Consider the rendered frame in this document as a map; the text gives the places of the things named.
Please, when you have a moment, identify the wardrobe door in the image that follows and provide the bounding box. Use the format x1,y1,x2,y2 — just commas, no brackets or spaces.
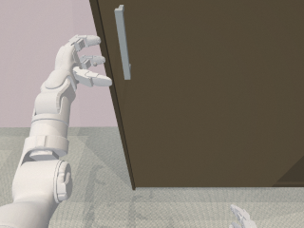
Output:
278,156,304,181
98,0,304,187

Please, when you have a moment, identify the handle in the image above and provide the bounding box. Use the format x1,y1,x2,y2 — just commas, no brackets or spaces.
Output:
114,5,131,80

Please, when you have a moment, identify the robot left hand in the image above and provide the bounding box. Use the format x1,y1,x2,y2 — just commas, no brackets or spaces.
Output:
54,34,112,87

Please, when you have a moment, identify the left robot forearm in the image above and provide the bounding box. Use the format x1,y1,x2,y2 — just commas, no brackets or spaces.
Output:
11,69,77,200

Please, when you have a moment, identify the robot right hand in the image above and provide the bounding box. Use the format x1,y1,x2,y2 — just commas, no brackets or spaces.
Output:
229,204,258,228

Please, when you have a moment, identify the left robot upper arm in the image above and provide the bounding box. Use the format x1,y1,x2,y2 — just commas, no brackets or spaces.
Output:
0,160,73,228

